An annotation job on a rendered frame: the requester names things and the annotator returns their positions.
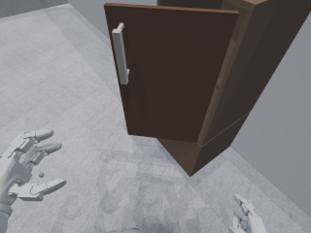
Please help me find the cupboard door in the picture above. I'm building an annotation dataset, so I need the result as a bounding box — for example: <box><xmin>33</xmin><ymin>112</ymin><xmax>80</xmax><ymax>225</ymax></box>
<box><xmin>104</xmin><ymin>3</ymin><xmax>239</xmax><ymax>143</ymax></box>

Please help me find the robot left hand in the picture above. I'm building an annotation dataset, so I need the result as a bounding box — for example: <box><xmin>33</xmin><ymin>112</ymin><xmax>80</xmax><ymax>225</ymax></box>
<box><xmin>0</xmin><ymin>129</ymin><xmax>67</xmax><ymax>206</ymax></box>

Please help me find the handle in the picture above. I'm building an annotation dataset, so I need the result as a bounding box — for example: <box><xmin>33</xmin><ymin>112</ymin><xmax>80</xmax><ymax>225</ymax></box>
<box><xmin>112</xmin><ymin>22</ymin><xmax>130</xmax><ymax>85</ymax></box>

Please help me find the left robot forearm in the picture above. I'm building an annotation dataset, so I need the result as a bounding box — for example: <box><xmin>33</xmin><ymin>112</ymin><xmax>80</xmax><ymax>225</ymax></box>
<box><xmin>0</xmin><ymin>202</ymin><xmax>13</xmax><ymax>233</ymax></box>

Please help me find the robot right hand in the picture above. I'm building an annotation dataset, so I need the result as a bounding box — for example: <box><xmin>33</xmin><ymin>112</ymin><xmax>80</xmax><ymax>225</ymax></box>
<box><xmin>229</xmin><ymin>193</ymin><xmax>267</xmax><ymax>233</ymax></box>

